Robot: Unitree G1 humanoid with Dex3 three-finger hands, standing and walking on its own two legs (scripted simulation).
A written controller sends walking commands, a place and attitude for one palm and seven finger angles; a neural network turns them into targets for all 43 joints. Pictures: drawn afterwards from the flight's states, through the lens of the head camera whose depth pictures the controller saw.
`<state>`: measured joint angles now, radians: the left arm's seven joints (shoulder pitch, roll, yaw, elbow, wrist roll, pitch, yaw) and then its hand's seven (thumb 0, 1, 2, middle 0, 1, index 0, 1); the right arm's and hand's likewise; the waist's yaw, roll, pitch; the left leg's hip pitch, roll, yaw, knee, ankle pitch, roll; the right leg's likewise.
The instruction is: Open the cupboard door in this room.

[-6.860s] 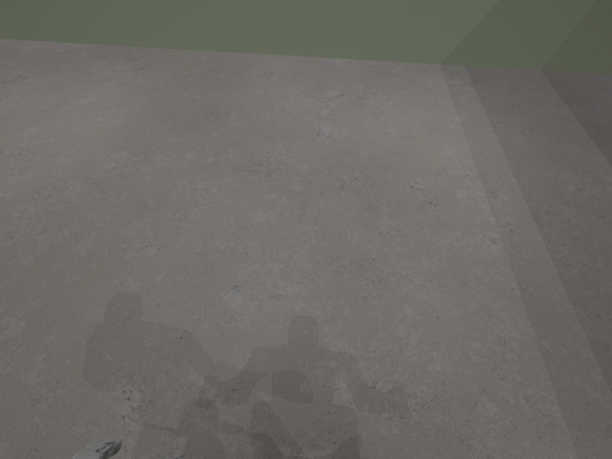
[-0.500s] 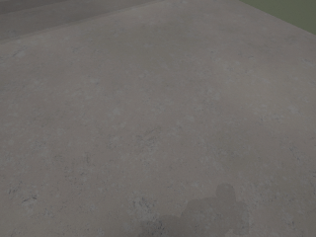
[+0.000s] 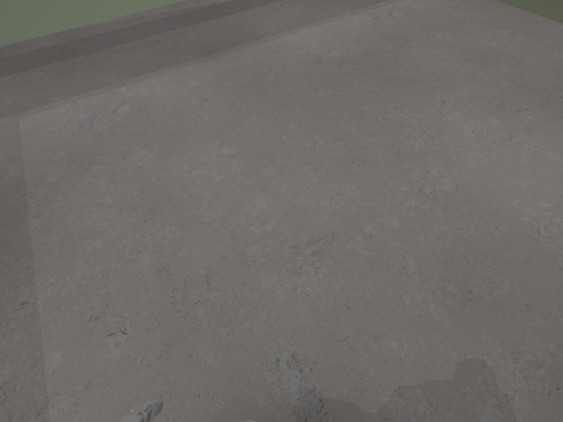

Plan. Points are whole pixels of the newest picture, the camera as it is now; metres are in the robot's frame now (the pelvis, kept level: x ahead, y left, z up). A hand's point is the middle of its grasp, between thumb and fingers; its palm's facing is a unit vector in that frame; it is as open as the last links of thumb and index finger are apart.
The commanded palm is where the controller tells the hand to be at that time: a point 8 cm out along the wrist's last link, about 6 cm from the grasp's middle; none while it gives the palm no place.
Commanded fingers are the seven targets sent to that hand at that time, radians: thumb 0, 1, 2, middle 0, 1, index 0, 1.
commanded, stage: turn or walk to find it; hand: left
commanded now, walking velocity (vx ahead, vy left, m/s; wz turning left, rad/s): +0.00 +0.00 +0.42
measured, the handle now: out of the picture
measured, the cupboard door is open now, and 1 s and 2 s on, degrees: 0 0 0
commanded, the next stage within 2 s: none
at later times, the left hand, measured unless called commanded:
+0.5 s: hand out of the picture -0.05 +0.25 -0.18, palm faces +0.27 -0.93 -0.25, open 7.4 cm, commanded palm none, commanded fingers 0.00 0.90 0.90 -0.20 -0.30 -0.20 -0.30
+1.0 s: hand out of the picture -0.02 +0.21 -0.14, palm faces +0.42 -0.87 -0.28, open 7.4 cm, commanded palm none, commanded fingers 0.00 0.90 0.90 -0.20 -0.30 -0.20 -0.30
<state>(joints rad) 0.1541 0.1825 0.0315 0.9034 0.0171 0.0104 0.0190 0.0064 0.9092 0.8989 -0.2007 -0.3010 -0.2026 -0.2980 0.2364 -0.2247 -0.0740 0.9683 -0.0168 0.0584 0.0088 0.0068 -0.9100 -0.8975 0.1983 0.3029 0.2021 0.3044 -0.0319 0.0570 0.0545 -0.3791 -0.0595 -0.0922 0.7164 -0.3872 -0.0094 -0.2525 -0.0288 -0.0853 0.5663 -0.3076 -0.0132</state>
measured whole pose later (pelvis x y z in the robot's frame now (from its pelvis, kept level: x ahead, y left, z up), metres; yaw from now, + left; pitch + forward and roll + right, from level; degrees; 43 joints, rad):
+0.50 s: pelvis -0.02 +0.04 +0.00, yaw +13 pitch -1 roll +0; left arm 0.25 0.26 0.07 1.00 0.02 0.07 0.02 0.01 0.91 0.90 -0.20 -0.30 -0.20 -0.30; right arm 0.13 -0.21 -0.04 0.95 -0.02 0.02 0.01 0.01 -0.91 -0.90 0.19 0.30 0.20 0.30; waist 0.03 -0.05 0.09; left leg -0.26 0.01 0.07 0.60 -0.33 0.03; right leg -0.39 -0.13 -0.11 0.96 -0.52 0.06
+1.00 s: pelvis -0.03 -0.01 +0.00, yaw +25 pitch -1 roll +2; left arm 0.17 0.17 0.03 0.90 0.02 0.01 0.02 0.01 0.91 0.90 -0.20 -0.30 -0.20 -0.30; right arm 0.24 -0.24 -0.09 0.98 -0.02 0.08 0.02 0.01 -0.91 -0.90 0.20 0.30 0.20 0.30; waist -0.03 0.05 0.06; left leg -0.47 -0.04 -0.05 1.04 -0.43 -0.03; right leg -0.24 -0.06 -0.12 0.55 -0.29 -0.03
